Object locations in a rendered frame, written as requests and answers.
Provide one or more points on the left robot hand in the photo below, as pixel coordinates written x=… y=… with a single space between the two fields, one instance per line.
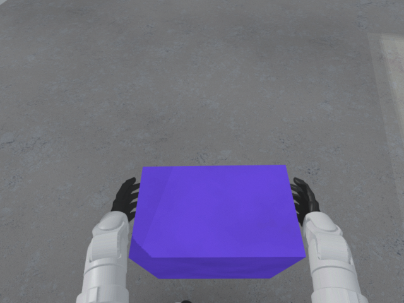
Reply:
x=124 y=198

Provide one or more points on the robot left forearm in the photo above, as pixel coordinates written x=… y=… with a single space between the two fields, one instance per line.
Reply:
x=106 y=262

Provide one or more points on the robot right forearm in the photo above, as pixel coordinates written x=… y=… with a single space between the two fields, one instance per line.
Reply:
x=332 y=267

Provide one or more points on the right robot hand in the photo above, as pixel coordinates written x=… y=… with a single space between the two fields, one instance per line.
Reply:
x=305 y=198

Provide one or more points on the carton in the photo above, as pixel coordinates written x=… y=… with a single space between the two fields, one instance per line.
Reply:
x=216 y=222

